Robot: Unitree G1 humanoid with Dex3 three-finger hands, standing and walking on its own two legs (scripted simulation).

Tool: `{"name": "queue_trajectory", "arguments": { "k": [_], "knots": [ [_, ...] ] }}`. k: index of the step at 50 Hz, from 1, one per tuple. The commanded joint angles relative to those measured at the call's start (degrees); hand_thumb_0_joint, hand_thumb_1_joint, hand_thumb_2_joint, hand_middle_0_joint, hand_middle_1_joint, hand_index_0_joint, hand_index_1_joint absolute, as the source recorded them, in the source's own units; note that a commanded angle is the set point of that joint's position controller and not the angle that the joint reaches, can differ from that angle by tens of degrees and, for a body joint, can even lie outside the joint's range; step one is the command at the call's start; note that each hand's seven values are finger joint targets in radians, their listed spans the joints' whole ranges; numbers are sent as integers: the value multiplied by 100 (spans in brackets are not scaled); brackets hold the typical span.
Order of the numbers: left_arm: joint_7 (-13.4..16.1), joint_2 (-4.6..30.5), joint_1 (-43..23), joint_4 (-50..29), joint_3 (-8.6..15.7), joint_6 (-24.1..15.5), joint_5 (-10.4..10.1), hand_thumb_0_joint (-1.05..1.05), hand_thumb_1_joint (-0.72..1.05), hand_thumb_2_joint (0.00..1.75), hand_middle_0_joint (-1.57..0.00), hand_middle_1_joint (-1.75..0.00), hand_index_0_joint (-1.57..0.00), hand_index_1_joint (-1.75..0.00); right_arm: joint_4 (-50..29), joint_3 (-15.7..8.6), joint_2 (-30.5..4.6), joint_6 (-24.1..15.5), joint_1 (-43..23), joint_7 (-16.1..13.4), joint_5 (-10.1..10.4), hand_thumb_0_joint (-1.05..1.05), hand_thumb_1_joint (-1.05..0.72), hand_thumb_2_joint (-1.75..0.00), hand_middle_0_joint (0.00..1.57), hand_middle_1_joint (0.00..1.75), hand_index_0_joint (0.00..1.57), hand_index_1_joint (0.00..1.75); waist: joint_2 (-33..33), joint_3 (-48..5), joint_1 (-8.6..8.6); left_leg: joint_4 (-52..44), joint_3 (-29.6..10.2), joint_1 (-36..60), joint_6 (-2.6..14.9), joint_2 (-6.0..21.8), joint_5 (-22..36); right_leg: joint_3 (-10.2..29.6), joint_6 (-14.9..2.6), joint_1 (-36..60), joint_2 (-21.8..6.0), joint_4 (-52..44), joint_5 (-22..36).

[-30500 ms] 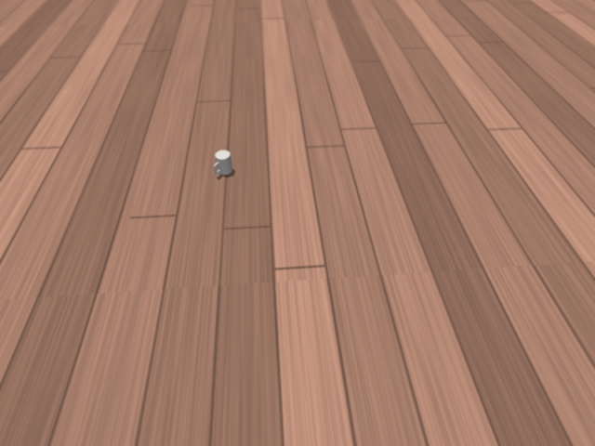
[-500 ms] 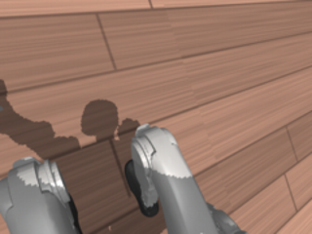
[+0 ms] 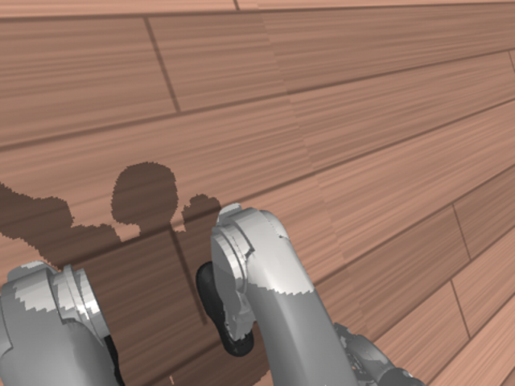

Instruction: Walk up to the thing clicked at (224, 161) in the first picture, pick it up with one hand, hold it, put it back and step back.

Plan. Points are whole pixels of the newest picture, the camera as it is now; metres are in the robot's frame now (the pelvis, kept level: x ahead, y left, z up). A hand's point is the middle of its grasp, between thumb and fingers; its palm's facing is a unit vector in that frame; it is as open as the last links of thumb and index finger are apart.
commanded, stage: rest palm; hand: left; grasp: from above
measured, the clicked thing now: out of the picture +0.47 +0.31 -0.26
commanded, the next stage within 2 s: close in 0.20 s
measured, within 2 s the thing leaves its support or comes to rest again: neither
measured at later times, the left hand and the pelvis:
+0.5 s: hand out of the picture +0.46 +0.32 -0.24, palm faces -0.44 -0.15 -0.89, open 12.8 cm; pelvis +0.00 +0.00 +0.00, yaw -1 degrees
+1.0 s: hand out of the picture +0.46 +0.32 -0.23, palm faces -0.43 -0.14 -0.89, open 11.7 cm; pelvis +0.00 +0.00 +0.00, yaw -1 degrees
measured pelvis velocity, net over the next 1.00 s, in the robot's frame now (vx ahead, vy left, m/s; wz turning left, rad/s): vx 0.00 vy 0.00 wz -0.02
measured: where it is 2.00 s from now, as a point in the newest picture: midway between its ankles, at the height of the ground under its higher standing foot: (173, 353)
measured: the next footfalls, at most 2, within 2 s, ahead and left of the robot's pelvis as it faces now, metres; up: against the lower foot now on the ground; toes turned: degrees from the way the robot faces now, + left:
none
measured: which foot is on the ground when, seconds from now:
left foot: down 0.00-1.00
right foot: down 0.00-1.00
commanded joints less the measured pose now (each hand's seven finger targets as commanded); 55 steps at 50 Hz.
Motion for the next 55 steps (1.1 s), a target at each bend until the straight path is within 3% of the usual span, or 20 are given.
{"name": "queue_trajectory", "arguments": {
  "k": [1, 3, 5, 8, 15, 18, 21, 22, 25, 26, 27, 29, 32, 38, 41, 42, 48, 50, 52, 55],
  "knots": [
    [198, 1204, -1630, -653, -3, -14, -19, 0, -46, 102, -9, -109, -10, -108, -9, -472, -1755, -27, 1111, -53, 50, 0, -90, -90, 20, 30, 20, 30, 2819, -3721, -208, -1332, 534, 2853, 193, 104, 1190, -496, -374, 2079, 186, -1271, 1597],
    [189, 1053, -1474, -523, -75, -8, -70, 0, -47, 100, -9, -109, -10, -107, 42, -453, -1725, -57, 1163, -32, 47, 0, -90, -90, 20, 30, 20, 30, 2831, -3637, -213, -1313, 534, 2876, 180, 101, 1290, -499, -368, 2091, 181, -1225, 1685],
    [219, 1306, -1469, -551, 115, -32, -91, 0, -45, 103, -9, -111, -10, -109, 37, -473, -1847, -74, 1216, -44, 48, 0, -90, -90, 20, 30, 20, 30, 2800, -3715, -254, -1334, 487, 2896, 175, 107, 1325, -536, -355, 2136, 172, -1245, 1686],
    [169, 1209, -1458, -550, 15, -28, -74, 0, -46, 101, -9, -109, -10, -108, -5, -426, -1798, -78, 1205, -19, 25, 0, -90, -90, 20, 30, 20, 30, 2792, -3624, -253, -1344, 488, 2824, 182, 106, 1291, -521, -363, 2189, 192, -1250, 1664],
    [141, 1368, -1452, -447, 120, -82, -78, 0, -41, 106, -12, -114, -13, -112, -24, -392, -1870, -56, 1223, -15, -1, 0, -90, -90, 20, 30, 20, 30, 2733, -3482, -320, -1323, 427, 2704, 186, 131, 1161, -564, -357, 2129, 205, -1252, 1549],
    [169, 1528, -1353, -430, 218, -99, -76, 0, -33, 94, -13, -114, -17, -110, 11, -371, -1889, -60, 1273, -13, -24, 0, -89, -90, 20, 30, 20, 30, 2786, -3464, -296, -1329, 438, 2747, 178, 131, 1214, -575, -345, 2200, 204, -1266, 1595],
    [155, 1389, -1410, -557, 66, -114, -80, 0, -31, 90, -14, -113, -19, -108, -87, -356, -1840, -53, 1159, -5, -16, 0, -89, -90, 20, 30, 20, 30, 2812, -3605, -259, -1288, 454, 2740, 187, 141, 1286, -543, -338, 2299, 229, -1269, 1689],
    [195, 1607, -1302, -453, 219, -100, -55, 0, -30, 90, -15, -112, -19, -107, -22, -352, -1887, -30, 1255, -21, -50, 0, -89, -90, 20, 30, 20, 30, 2681, -3638, -293, -1289, 453, 2725, 200, 141, 1307, -554, -320, 2424, 230, -1312, 1731],
    [189, 1506, -1317, -440, 146, -111, -57, 0, -28, 90, -16, -112, -20, -107, 2, -392, -1873, -30, 1175, -34, -14, 0, -89, -90, 20, 30, 20, 30, 2811, -3507, -259, -1334, 433, 2760, 165, 153, 1183, -573, -359, 2170, 227, -1269, 1574],
    [148, 1269, -1507, -565, -78, -134, -50, 0, -27, 89, -17, -111, -22, -107, -88, -342, -1841, -54, 1154, -20, -14, 0, -90, -90, 20, 30, 20, 30, 2826, -3381, -362, -1316, 435, 2698, 175, 140, 1170, -554, -357, 2163, 226, -1266, 1585],
    [210, 1566, -1250, -317, 144, -121, -77, 0, -28, 87, -17, -110, -21, -105, -11, -376, -1919, -26, 1166, -47, -12, 0, -89, -90, 20, 30, 20, 30, 2644, -3396, -284, -1355, 420, 2648, 180, 157, 1111, -565, -348, 2264, 242, -1317, 1551],
    [202, 1528, -1333, -375, 168, -125, -65, 0, -26, 86, -19, -108, -23, -103, 0, -378, -1886, -44, 1242, -27, -22, 0, -89, -90, 20, 30, 20, 30, 2617, -3343, -319, -1299, 441, 2579, 193, 149, 1098, -552, -338, 2231, 220, -1291, 1529],
    [214, 1449, -1327, -322, 40, -121, -48, 0, -21, 86, -22, -108, -26, -103, -83, -364, -1897, -44, 1130, -57, -33, 0, -89, -90, 20, 30, 20, 30, 2667, -3339, -331, -1358, 430, 2679, 181, 158, 1018, -562, -341, 2216, 237, -1352, 1474],
    [208, 1442, -1272, -397, 100, -128, -7, 0, -14, 87, -28, -107, -32, -102, -51, -339, -1892, -58, 1194, -29, -35, 0, -89, -90, 20, 30, 20, 30, 2730, -3404, -335, -1373, 361, 2810, 141, 155, 1239, -633, -346, 2175, 217, -1232, 1620],
    [237, 1438, -1186, -198, 102, -121, -8, 0, -9, 86, -31, -106, -35, -102, -91, -333, -1906, -41, 1133, -37, -53, 0, -89, -90, 20, 30, 20, 30, 2614, -3149, -335, -1406, 381, 2604, 162, 148, 1002, -634, -343, 2052, 215, -1293, 1434],
    [196, 1349, -1163, -142, -10, -108, 3, 0, -8, 85, -32, -105, -37, -100, -111, -371, -1922, -56, 1127, -34, -29, 0, -89, -90, 20, 30, 20, 30, 2596, -2978, -380, -1409, 411, 2540, 166, 137, 861, -590, -355, 1967, 216, -1301, 1317],
    [237, 1523, -1416, -508, 82, -112, -38, 0, -3, 84, -35, -104, -40, -99, -102, -363, -1922, -60, 1170, -46, -41, 0, -89, -90, 20, 30, 20, 30, 2723, -3452, -281, -1406, 379, 2729, 156, 146, 1045, -597, -348, 2119, 205, -1295, 1453],
    [200, 1326, -1311, -287, -11, -78, -34, 0, 0, 80, -37, -102, -42, -97, -122, -375, -1918, -65, 1193, -29, -39, 0, -90, -90, 20, 30, 20, 30, 2715, -3218, -386, -1438, 361, 2716, 148, 144, 1042, -616, -352, 2038, 197, -1272, 1452],
    [202, 1420, -1304, -207, 45, -85, -18, 0, 4, 82, -41, -102, -45, -97, -134, -317, -1919, -71, 1223, -25, -42, 0, -89, -90, 20, 30, 20, 30, 2519, -3039, -439, -1421, 355, 2544, 173, 141, 898, -621, -335, 1981, 194, -1317, 1335],
    [162, 1379, -1225, -226, -19, -95, -67, 0, 6, 85, -44, -103, -48, -98, -123, -357, -1924, -76, 1215, -42, -41, 0, -90, -90, 20, 30, 20, 30, 2461, -3157, -378, -1338, 449, 2543, 203, 130, 987, -529, -308, 2214, 223, -1395, 1463]
  ]
}}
